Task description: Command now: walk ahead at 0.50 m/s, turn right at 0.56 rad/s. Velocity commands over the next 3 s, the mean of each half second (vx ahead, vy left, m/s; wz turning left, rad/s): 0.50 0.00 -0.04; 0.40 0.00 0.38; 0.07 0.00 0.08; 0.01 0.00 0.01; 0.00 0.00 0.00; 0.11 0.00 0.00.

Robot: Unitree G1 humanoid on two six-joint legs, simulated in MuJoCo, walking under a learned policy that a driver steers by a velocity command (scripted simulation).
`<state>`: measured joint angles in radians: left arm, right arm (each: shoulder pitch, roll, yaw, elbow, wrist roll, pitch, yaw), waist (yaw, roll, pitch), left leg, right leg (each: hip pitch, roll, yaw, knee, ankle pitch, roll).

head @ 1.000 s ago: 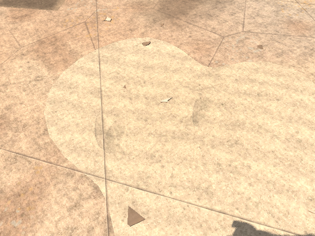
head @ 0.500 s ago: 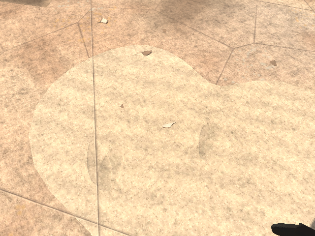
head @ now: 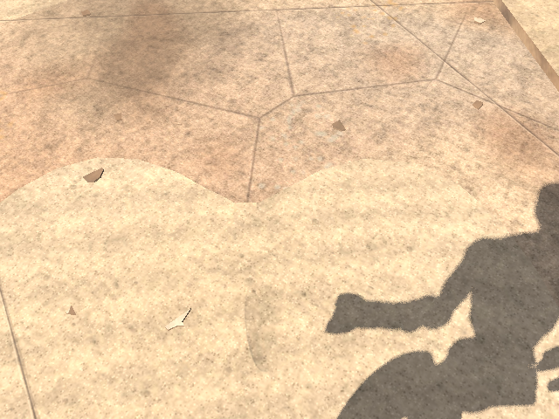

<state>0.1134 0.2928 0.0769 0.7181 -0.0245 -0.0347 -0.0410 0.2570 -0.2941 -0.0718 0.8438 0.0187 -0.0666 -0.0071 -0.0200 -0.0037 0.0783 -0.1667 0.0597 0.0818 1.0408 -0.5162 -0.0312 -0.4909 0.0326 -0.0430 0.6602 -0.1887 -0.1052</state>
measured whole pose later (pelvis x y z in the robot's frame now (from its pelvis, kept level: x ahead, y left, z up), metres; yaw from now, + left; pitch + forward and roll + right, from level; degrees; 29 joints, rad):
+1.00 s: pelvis +0.58 +0.03 +0.01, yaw +15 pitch +2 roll +0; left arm 0.07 0.26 0.03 0.68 0.03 -0.11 -0.02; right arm 0.31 -0.30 -0.05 0.76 0.01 -0.02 -0.02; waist -0.05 0.02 0.03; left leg -0.28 -0.10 -0.17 0.96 -0.59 -0.01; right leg -0.48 0.03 0.01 0.51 -0.08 -0.02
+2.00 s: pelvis +0.67 +0.07 +0.02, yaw +16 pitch -2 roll +0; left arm 0.13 0.23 0.04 1.05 0.00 0.02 0.03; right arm 0.25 -0.22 -0.03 0.97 -0.01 -0.01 -0.04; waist 0.01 0.00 0.04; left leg -0.15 0.00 -0.03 0.51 -0.33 -0.01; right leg -0.24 0.00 0.02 0.52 -0.25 0.01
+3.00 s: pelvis +0.72 +0.06 +0.01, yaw +15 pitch +0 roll +0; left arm 0.28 0.20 0.03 1.10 -0.01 -0.07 0.01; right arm 0.40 -0.21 -0.03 1.08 0.01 -0.04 -0.04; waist 0.00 0.03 0.00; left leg -0.22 0.02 -0.05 0.76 -0.47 -0.03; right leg -0.26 0.03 -0.04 0.60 -0.34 -0.05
